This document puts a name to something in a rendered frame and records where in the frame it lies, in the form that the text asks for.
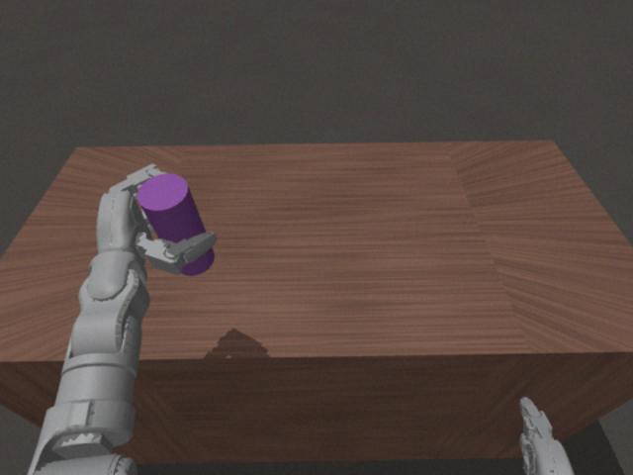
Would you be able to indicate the left robot arm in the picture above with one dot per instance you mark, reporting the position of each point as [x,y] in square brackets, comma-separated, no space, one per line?
[93,409]

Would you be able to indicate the can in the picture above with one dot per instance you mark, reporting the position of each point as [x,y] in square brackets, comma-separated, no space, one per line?
[169,206]

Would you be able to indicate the left robot hand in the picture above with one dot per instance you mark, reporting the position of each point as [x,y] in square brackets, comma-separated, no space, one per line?
[122,226]

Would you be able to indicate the right robot hand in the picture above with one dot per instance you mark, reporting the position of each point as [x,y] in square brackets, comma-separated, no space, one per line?
[542,454]

